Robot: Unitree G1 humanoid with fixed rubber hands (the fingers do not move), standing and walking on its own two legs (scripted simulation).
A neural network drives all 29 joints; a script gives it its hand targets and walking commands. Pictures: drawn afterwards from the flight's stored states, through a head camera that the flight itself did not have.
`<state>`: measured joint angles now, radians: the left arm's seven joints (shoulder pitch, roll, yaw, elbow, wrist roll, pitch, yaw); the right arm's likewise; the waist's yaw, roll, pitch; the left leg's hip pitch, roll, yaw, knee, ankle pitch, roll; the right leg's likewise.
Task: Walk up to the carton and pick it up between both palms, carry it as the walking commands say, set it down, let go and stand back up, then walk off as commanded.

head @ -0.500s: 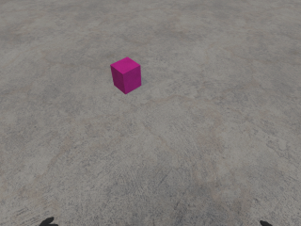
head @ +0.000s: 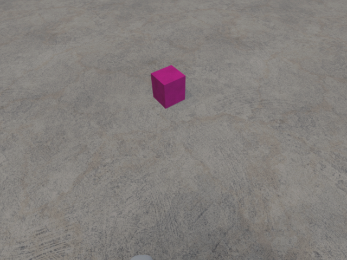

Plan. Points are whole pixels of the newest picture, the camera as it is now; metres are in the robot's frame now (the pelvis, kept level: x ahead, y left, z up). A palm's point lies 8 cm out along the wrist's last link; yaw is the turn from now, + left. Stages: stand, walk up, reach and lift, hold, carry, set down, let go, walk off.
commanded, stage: walk up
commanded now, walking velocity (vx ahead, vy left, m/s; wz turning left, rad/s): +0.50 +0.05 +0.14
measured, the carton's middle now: (168, 86) +1.52 +0.16 -0.65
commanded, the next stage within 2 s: none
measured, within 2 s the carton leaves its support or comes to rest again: neither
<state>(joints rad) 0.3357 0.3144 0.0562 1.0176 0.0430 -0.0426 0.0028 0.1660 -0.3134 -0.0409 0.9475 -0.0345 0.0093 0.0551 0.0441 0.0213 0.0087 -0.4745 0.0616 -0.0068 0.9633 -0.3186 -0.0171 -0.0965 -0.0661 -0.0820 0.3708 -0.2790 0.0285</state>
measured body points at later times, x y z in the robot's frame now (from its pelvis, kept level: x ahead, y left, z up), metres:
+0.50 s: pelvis +0.22 +0.05 +0.00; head +0.24 +0.06 +0.45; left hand +0.36 +0.29 -0.13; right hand +0.17 -0.21 -0.13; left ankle +0.14 +0.18 -0.74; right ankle +0.35 -0.11 -0.70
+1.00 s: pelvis +0.48 +0.03 +0.01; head +0.51 +0.00 +0.45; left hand +0.38 +0.27 -0.12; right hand +0.63 -0.20 -0.14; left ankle +0.60 +0.20 -0.68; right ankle +0.42 -0.11 -0.74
